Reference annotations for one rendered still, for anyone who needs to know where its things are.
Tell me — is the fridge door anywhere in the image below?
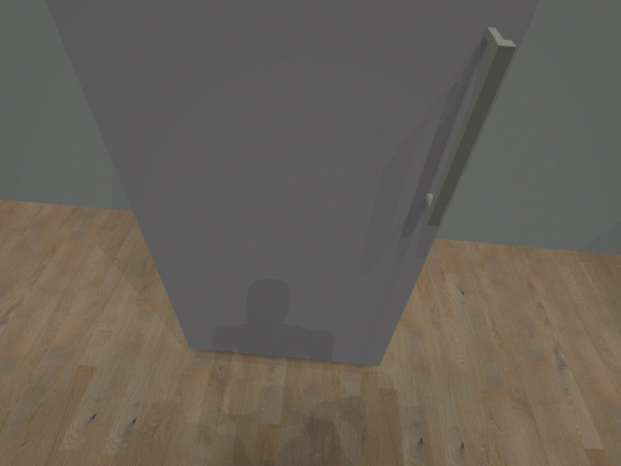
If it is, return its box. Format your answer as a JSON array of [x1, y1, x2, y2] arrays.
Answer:
[[46, 0, 539, 366]]

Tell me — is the handle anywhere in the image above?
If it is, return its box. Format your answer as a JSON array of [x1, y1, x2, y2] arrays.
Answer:
[[425, 27, 516, 226]]

